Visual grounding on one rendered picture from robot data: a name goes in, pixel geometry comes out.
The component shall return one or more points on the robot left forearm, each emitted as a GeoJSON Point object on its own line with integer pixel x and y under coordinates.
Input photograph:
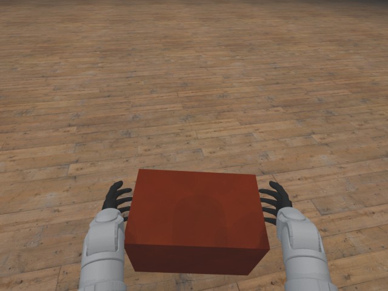
{"type": "Point", "coordinates": [102, 264]}

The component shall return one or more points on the carton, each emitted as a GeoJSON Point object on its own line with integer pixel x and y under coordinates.
{"type": "Point", "coordinates": [195, 222]}

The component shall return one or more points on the robot right forearm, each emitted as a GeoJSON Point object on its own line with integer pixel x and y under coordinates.
{"type": "Point", "coordinates": [303, 253]}

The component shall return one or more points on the robot left hand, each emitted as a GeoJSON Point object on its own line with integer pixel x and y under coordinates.
{"type": "Point", "coordinates": [111, 200]}

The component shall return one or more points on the robot right hand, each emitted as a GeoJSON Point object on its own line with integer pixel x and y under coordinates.
{"type": "Point", "coordinates": [282, 200]}

